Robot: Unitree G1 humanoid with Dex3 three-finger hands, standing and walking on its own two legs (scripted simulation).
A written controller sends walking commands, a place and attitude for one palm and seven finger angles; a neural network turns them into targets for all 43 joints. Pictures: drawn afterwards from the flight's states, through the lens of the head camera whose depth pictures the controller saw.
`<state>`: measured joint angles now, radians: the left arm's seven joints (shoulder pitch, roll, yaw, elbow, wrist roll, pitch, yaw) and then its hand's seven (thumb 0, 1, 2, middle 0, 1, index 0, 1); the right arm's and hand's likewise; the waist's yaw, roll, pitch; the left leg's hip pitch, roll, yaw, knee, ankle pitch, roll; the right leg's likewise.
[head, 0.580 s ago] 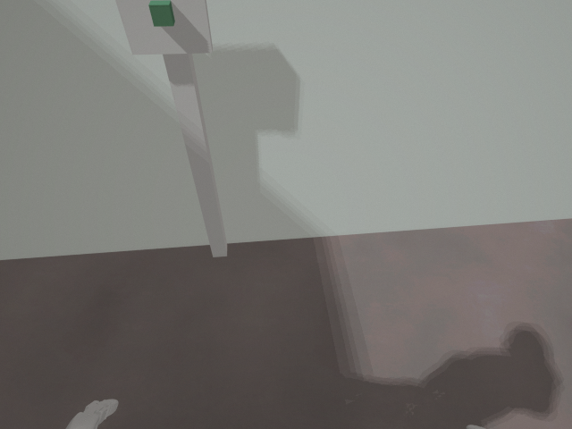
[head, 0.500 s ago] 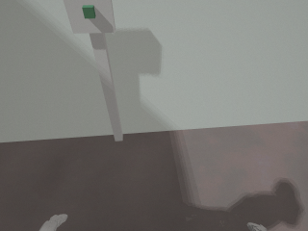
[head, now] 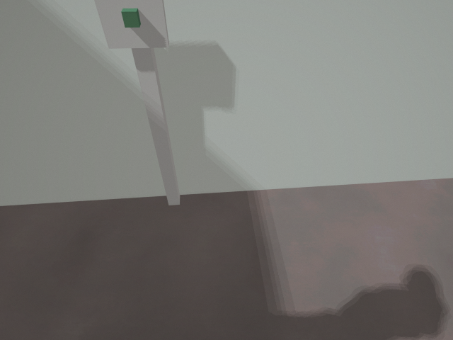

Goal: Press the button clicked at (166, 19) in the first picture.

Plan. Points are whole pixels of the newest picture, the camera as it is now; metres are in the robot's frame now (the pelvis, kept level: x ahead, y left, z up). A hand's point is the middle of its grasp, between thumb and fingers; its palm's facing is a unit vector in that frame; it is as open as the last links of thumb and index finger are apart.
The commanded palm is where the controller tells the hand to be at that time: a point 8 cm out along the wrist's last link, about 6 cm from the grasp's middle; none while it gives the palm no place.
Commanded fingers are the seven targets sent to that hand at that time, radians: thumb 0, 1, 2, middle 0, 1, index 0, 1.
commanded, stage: stand and wait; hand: left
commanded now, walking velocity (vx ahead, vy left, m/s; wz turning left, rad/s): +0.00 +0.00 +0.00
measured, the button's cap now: (131, 17) +0.86 +0.33 +0.19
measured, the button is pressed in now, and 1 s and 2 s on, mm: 0 0 0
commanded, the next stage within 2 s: look at it before walking up in 0.46 s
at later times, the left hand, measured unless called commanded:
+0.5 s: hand out of the picture +0.06 +0.24 -0.15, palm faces -0.03 -0.94 -0.33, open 7.4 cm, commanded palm none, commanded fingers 0.00 0.90 0.90 -0.20 -0.30 -0.20 -0.30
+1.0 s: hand out of the picture +0.06 +0.25 -0.15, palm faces -0.03 -0.94 -0.34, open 7.4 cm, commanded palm none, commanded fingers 0.00 0.90 0.90 -0.20 -0.30 -0.20 -0.30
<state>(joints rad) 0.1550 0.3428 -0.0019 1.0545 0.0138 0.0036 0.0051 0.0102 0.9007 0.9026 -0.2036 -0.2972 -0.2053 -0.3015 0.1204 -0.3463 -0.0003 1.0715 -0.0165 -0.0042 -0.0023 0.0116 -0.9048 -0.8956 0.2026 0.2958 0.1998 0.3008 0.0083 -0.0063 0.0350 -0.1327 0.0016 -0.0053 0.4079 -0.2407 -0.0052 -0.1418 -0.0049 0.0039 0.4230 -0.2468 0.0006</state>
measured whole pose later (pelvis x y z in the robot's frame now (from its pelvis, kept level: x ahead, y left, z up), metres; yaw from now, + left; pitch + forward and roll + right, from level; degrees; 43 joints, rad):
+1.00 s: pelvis -0.01 +0.00 +0.00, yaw +0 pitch -2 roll +0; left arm 0.13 0.34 0.00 1.09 0.02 -0.01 0.00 0.01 0.90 0.90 -0.20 -0.30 -0.20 -0.30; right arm 0.11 -0.34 0.00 1.11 -0.01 -0.01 0.00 0.01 -0.91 -0.90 0.20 0.30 0.20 0.30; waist 0.01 0.00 0.03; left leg -0.14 0.01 0.00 0.36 -0.20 -0.01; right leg -0.15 0.00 0.01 0.37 -0.20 0.00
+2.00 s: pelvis +0.06 +0.04 +0.00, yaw +8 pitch +0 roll -1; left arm 0.29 0.20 0.04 1.07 0.03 0.00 -0.01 0.01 0.91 0.90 -0.20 -0.30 -0.20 -0.30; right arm 0.47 -0.12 -0.01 1.14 -0.02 -0.06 -0.02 0.01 -0.91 -0.90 0.20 0.30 0.20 0.30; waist -0.02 -0.03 0.02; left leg -0.07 -0.02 0.04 0.34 -0.28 0.05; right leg -0.51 -0.08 -0.07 1.01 -0.33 0.01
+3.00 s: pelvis +0.37 +0.10 +0.00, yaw +7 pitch -1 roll -2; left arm 0.22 0.20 0.07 1.06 0.03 0.04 0.04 0.01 0.91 0.90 -0.20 -0.30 -0.20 -0.30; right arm 0.25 -0.10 -0.03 1.11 -0.02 -0.02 -0.05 0.00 -0.93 -0.90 0.20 0.30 0.20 0.30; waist 0.00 -0.06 0.07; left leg -0.17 0.04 0.19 0.41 -0.23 0.06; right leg -0.47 -0.05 -0.02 1.01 -0.33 0.05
